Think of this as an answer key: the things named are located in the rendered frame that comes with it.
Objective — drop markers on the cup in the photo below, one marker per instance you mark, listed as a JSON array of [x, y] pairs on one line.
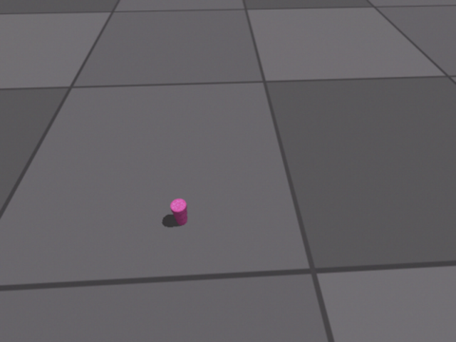
[[179, 209]]

